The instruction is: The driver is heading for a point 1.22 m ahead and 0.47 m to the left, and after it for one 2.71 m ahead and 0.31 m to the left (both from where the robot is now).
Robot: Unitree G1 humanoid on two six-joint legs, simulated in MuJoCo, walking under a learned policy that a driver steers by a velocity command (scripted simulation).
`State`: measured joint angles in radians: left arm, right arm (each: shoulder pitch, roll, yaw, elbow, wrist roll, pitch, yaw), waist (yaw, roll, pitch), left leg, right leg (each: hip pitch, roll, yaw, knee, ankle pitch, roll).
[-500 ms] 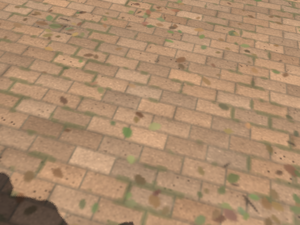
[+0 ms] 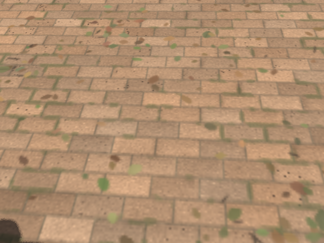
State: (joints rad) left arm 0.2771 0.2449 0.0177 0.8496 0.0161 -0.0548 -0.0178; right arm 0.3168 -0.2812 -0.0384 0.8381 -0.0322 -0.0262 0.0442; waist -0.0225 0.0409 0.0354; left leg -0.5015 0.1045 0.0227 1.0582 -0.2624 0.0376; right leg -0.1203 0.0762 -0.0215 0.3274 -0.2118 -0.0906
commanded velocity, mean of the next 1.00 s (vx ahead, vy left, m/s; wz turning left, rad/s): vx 0.49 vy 0.00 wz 0.28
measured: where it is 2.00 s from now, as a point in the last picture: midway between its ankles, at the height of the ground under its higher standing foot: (111, 149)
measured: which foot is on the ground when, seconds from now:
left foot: up 0.00-0.30, down 0.32-0.84, up 0.86-1.00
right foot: down 0.00-0.34, up 0.36-0.82, down 0.84-1.00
